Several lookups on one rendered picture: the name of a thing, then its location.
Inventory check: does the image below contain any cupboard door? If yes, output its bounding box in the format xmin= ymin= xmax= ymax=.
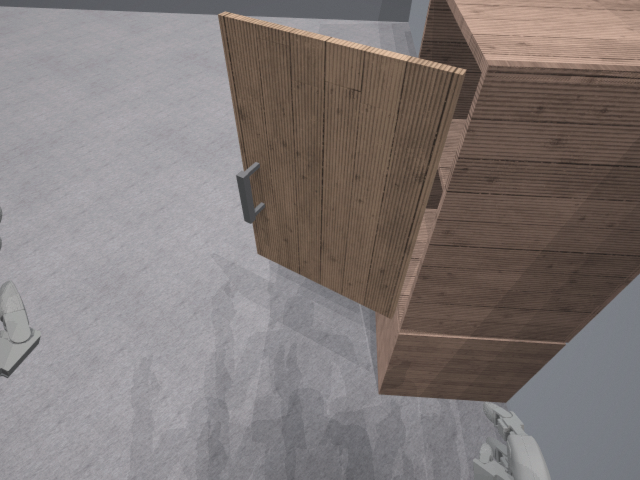
xmin=218 ymin=11 xmax=467 ymax=319

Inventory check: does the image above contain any left robot hand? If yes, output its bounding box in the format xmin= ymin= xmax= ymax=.
xmin=0 ymin=207 xmax=41 ymax=378

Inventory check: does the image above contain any right robot hand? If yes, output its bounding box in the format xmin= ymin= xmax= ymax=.
xmin=473 ymin=402 xmax=551 ymax=480

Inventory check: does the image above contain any handle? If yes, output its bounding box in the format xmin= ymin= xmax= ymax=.
xmin=236 ymin=162 xmax=265 ymax=224

